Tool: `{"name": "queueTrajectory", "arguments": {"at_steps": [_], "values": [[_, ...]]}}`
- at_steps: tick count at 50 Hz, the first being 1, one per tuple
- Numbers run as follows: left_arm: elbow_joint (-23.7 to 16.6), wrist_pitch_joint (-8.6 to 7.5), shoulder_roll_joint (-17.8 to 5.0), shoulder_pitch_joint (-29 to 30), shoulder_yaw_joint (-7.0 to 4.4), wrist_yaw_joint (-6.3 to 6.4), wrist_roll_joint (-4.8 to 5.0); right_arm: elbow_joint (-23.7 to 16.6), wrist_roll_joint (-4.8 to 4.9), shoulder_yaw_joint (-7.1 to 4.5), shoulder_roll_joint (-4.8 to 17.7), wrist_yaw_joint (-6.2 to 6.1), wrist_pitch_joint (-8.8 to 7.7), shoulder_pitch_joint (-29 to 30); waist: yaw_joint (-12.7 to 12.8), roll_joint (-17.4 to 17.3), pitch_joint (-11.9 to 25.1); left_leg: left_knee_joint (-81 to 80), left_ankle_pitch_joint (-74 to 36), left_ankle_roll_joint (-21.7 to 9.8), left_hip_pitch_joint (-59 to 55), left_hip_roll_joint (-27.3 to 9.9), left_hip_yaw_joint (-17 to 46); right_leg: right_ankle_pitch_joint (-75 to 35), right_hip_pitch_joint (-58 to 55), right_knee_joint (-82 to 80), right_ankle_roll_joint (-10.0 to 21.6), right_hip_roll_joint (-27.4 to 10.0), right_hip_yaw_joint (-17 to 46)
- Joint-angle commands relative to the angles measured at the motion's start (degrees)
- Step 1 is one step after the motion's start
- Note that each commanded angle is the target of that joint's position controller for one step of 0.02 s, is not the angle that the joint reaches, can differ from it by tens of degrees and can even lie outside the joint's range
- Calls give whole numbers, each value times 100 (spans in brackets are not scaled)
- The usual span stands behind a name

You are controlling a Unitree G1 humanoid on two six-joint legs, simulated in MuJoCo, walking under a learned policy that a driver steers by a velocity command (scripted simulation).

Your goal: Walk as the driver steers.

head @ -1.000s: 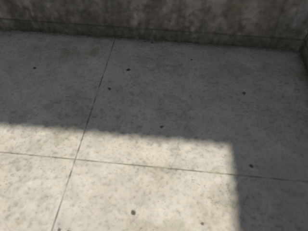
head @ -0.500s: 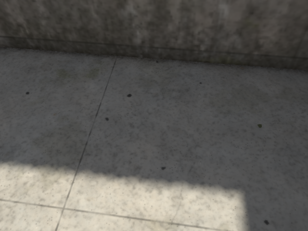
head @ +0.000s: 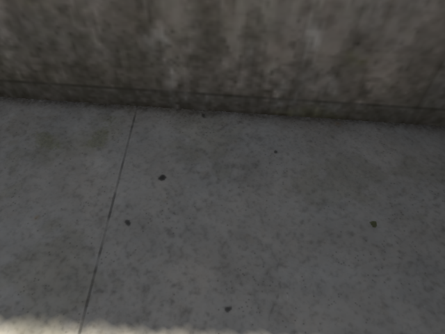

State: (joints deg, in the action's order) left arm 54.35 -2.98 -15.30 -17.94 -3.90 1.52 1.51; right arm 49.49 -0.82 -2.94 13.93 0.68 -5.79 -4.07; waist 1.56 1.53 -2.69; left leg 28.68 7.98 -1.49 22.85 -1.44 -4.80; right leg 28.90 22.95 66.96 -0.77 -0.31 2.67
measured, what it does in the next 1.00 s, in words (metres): walks ahead, turning right: right foot, then left foot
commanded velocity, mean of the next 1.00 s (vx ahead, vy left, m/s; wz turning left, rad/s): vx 0.13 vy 0.00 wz -0.41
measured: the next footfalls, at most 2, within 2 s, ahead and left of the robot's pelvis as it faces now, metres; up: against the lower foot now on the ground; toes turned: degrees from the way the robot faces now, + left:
right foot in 0.36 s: +0.15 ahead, -0.14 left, +0.00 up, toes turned -16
left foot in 0.82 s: +0.21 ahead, +0.08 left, +0.00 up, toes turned -24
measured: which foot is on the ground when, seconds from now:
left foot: down 0.00-0.36, up 0.38-0.80, down 0.82-1.00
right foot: up 0.00-0.34, down 0.36-0.82, up 0.84-1.00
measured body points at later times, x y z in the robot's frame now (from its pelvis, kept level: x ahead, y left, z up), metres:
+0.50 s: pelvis +0.09 -0.03 +0.00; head +0.14 -0.07 +0.45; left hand +0.31 +0.20 -0.09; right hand +0.16 -0.35 -0.12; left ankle +0.10 +0.12 -0.65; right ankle +0.12 -0.13 -0.73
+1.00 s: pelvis +0.17 -0.03 +0.01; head +0.19 -0.01 +0.46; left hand +0.42 +0.15 -0.10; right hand +0.06 -0.28 -0.11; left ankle +0.17 +0.10 -0.73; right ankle +0.15 -0.18 -0.67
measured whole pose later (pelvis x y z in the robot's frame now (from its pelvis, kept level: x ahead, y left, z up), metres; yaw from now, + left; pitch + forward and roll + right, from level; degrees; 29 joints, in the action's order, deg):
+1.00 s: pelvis +0.17 -0.03 +0.01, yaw -24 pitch +2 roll -1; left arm 42.7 -2.1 -16.4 -10.6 -4.6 0.4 0.6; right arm 54.4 0.3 -3.4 14.2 -0.7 -4.0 -20.3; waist -3.2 1.9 1.8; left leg 19.9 15.1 -0.9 6.8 -1.2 0.2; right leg 13.3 32.4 53.7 0.4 -0.2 1.7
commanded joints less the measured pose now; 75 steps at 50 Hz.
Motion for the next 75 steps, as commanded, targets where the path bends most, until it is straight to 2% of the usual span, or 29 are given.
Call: {"name": "queueTrajectory", "arguments": {"at_steps": [1, 9, 17, 18, 19, 20, 21, 22, 23, 25, 35, 39, 40, 41, 42, 43, 44, 46, 48, 52, 56, 60, 61, 62, 63, 64, 67, 70, 75], "values": [[-338, 190, -320, -383, -182, 57, 14, -102, -84, -133, 572, -48, -2, -262, -1, -792, 803, -1113, -3089, -1023, -1207, -1596, 1018, -433, 713, 190, -34, -534, 87], [-1037, 398, -270, 528, -196, -101, -69, -56, 1, -272, 1020, -311, 204, 28, -42, -695, 651, -1596, -2330, -1092, -1134, -1559, -199, -2086, 447, -1880, -21, -545, -294], [-1525, 540, -512, 870, -325, -320, -72, -31, 259, -382, 1257, -296, 531, -119, 0, -669, 560, -287, -1861, -527, -1883, -1739, -371, -1852, -191, -3732, 426, -150, -764], [-1465, 516, -806, 540, -445, -244, -109, 82, 216, -368, 1126, -268, 544, -474, 78, -240, 780, 553, -1679, -171, -1623, -1377, -613, -2954, -976, -4268, 649, -95, -498], [-1477, 497, -1564, 133, -645, -103, -167, -95, -7, -295, 886, -228, 510, -438, 61, 1097, 1080, 2294, 56, 312, -214, -764, -973, -5687, -2236, -4214, 1167, -1236, 1095], [-1576, 446, -1759, 153, -612, -105, -282, -384, -105, -209, 671, -201, 477, -193, 6, 1678, 1474, 3683, 3310, 607, 1335, 125, -312, -6206, -2858, -4348, 2374, -2250, 2807], [-1602, 338, -1411, 138, -513, -179, -264, -352, 2, -282, 905, -162, 479, 120, 233, 688, 1658, 4294, 3205, 533, 1509, 18, 578, -5704, -2700, -4486, 2326, -2093, 2493], [-1629, 252, -1310, 423, -475, -175, -215, -391, 152, -289, 901, -169, 493, 210, 91, 484, 1359, 4278, 2675, 418, 1659, -65, 692, -5138, -2415, -4556, 2005, -1789, 1951], [-1669, 228, -1185, 742, -449, -141, -125, -285, 137, -299, 870, -231, 517, 124, -73, 185, 1116, 4006, 2198, 393, 1669, -173, 752, -4460, -2088, -4608, 1669, -1488, 1610], [-1763, 273, -1035, 1091, -378, -61, -102, -260, 37, -358, 999, -309, 565, 61, -265, 391, 966, 3714, 1633, 419, 1229, -148, 761, -3966, -1402, -4753, 1475, -1229, 1374], [-1733, 354, -990, 1017, -281, 35, -216, -245, 122, -243, 793, -228, 554, -7, -61, 765, 931, 1561, 1201, 543, 50, 28, 689, -2711, -947, -4733, 1413, -1051, 1511], [-1584, 387, -766, 912, -133, 22, -147, -94, 120, -189, 651, -51, 415, -433, -265, 659, 747, -17, 756, 185, -1150, 229, 228, 236, -300, -4734, 1060, -733, 1656], [-1530, 366, -610, 813, -75, 28, -168, 1, 73, -195, 705, -34, 371, -710, -347, 448, 676, -305, 976, 20, -1581, 3, 488, 599, 48, -4427, 830, -459, 1556], [-1592, 327, -306, 912, 8, 28, -179, 113, -17, -243, 1031, -54, 322, -1283, -467, -450, 665, -905, 1691, -381, -2045, -1075, 1786, 658, 734, -2935, 486, 61, 958], [-1934, 216, -433, 1155, -48, 15, -44, 261, -65, -417, 1763, -18, 295, -1598, -452, -1660, 223, -1786, 2898, -1249, -1999, -2062, 3773, 678, 2014, -1860, 296, 727, 59], [-1939, 96, -851, 1469, -164, 28, 40, 121, -112, -385, 1554, -40, 190, -1329, -556, -1322, -265, -2086, 3504, -1525, -1676, -2212, 4277, 264, 2362, -1116, 306, 356, 640], [-1847, 51, -993, 1319, -236, -4, 51, 44, -22, -317, 1284, -104, 126, -1011, -332, -1168, -362, -2021, 3299, -1294, -1755, -1983, 3755, -322, 2533, -877, 324, 186, 693], [-1688, 12, -827, 1171, -233, -61, -95, 19, 140, -247, 1020, -157, 90, -926, -285, -1071, -238, -2083, 2592, -946, -2014, -1587, 2913, -1060, 2539, -932, 209, -107, 369], [-1683, -51, -528, 1376, -178, -113, -125, 126, 137, -207, 886, -174, 65, -1243, -421, -941, -132, -2168, 1659, -834, -2021, -1301, 2230, -1699, 2255, -1131, 98, -207, 35], [-1794, -123, -173, 1816, -58, -183, -60, 201, 146, -220, 985, -174, 79, -1586, -656, -942, -66, -2150, 503, -799, -1915, -1047, 1389, -2247, 1544, -2482, -28, -211, -333], [-1875, -146, -235, 2075, -35, -275, -5, 272, 199, -263, 1193, -127, 133, -1836, -779, -975, -220, -1972, 50, -854, -1796, -1171, 1237, -2188, 871, -3386, 7, -104, -513], [-1640, -184, -614, 1131, -209, -268, -86, 296, 253, -265, 1206, -142, 274, -1709, -129, -920, 311, -687, -2357, -483, -1757, -1012, 1106, -2679, -927, -4272, 384, 179, -521], [-1495, -185, -885, 476, -312, -208, -140, 245, 200, -206, 1041, -136, 254, -1651, 195, -735, 810, 196, -2230, -229, -1319, -699, 883, -3361, -2062, -4295, 561, -162, -244], [-1422, -136, -1422, -339, -414, -118, -297, 20, -30, -39, 567, -120, 196, -1695, 383, 434, 1787, 2000, 53, 135, 22, -204, 612, -5220, -3872, -3788, 1006, -1593, 1090], [-1349, -38, -1526, -412, -408, -138, -294, 87, 129, 27, 325, -146, 148, -2320, 176, 1766, 2486, 3350, 3047, 330, 976, 327, 802, -5369, -4285, -4306, 1802, -2692, 2581], [-1393, -11, -1086, -229, -297, -159, -241, 181, 273, -166, 997, -170, 190, -2060, 289, 962, 2003, 4039, 2959, 354, 1095, 65, 1184, -4893, -3542, -4481, 1678, -2390, 2161], [-1456, -57, -543, 903, -104, -176, -190, 105, 224, -243, 849, -268, 460, -1617, -189, 496, 801, 3793, 2045, 376, 1037, -375, 900, -4389, -1794, -4886, 1214, -1665, 566], [-1376, -125, -577, 1263, -120, -127, -344, -73, 195, -262, 621, -306, 675, -1643, -433, 604, 596, 3608, 1400, 473, 580, -338, 725, -4303, -972, -5297, 1356, -1573, -58], [-1221, -21, -789, 1349, -183, 55, -260, -599, 130, -240, 572, -192, 754, -987, -324, 463, 565, 2380, 672, 485, 615, -481, 635, -3605, -1136, -5465, 1434, -1737, -481]]}}
Velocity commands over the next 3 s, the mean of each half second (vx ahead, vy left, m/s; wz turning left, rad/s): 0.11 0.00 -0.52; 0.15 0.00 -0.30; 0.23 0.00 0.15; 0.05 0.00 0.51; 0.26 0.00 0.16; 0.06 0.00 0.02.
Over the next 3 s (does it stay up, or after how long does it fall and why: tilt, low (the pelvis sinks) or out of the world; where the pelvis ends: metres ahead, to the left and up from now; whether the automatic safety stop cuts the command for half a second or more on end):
stays up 0.58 -0.13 0.00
